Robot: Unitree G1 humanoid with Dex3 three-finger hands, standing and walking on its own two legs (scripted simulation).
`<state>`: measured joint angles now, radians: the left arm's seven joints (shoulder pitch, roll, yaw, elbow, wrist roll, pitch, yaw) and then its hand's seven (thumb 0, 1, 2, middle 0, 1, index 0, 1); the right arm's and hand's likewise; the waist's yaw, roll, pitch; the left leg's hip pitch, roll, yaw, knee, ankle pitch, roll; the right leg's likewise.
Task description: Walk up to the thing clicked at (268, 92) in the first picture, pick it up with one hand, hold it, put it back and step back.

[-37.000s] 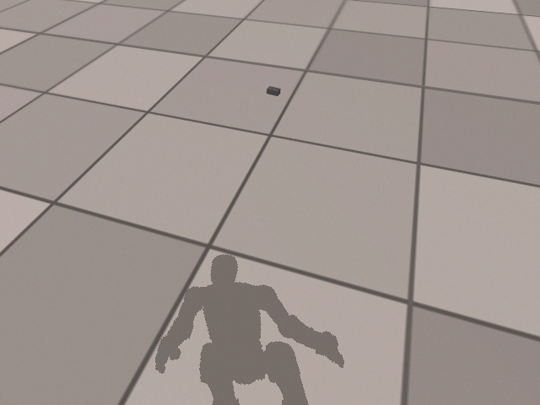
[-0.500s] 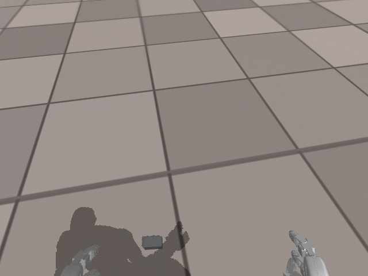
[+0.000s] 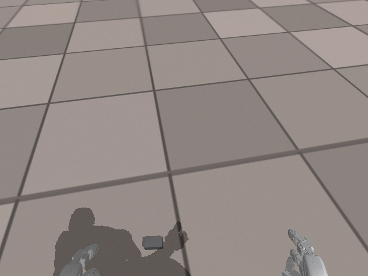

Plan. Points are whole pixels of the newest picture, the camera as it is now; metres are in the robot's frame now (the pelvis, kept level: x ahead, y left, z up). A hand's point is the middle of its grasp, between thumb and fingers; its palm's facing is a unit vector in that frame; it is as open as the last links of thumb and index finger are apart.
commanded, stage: home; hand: left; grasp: from above
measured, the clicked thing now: (153, 243) +0.46 +0.16 -0.70
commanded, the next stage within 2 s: stand in 0.06 s
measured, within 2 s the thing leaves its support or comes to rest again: neither
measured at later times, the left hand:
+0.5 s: hand out of the picture +0.10 +0.23 -0.10, palm faces +0.03 -0.95 -0.32, open 7.4 cm
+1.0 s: hand out of the picture +0.03 +0.25 -0.10, palm faces +0.05 -0.94 -0.34, open 7.4 cm
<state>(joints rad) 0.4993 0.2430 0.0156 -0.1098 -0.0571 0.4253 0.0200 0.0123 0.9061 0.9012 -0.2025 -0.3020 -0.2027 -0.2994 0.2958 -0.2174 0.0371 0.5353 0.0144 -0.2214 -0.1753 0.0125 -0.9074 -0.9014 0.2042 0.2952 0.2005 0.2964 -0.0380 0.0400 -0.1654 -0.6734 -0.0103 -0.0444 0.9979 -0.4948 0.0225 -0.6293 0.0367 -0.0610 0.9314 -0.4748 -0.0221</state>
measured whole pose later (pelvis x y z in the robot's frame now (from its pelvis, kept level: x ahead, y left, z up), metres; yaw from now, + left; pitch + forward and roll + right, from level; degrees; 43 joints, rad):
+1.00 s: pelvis +0.00 +0.01 +0.06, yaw +1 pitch -3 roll +0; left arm 0.16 0.29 0.03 1.14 0.03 0.01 0.03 0.01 0.91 0.90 -0.20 -0.30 -0.20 -0.30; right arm 0.14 -0.28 -0.03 1.12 -0.03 -0.01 -0.02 0.01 -0.91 -0.90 0.20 0.30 0.20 0.30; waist 0.02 0.02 0.05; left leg -0.11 -0.05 -0.03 0.35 -0.18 0.04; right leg -0.09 -0.01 -0.03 0.35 -0.20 0.00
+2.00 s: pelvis +0.01 +0.00 +0.07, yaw +0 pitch -2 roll +0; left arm 0.09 0.31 0.03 1.17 0.01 0.00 0.01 0.01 0.91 0.90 -0.21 -0.30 -0.20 -0.30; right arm 0.10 -0.32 -0.01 1.15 -0.02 -0.02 -0.02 0.00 -0.91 -0.90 0.20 0.30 0.20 0.30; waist 0.01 0.01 0.05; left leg -0.08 -0.04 -0.03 0.30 -0.18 0.03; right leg -0.06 0.01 -0.03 0.30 -0.19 -0.01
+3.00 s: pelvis -0.04 +0.02 +0.05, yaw +0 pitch -1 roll +1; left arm 0.07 0.41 0.06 0.96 0.02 0.03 0.02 0.01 0.90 0.90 -0.21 -0.30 -0.21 -0.30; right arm 0.10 -0.39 -0.05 0.99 0.00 0.04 0.02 0.00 -0.91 -0.90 0.20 0.30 0.20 0.30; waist -0.01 -0.05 0.16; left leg -0.32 -0.07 -0.03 0.80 -0.45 0.04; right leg -0.31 -0.04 0.00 0.58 -0.25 0.00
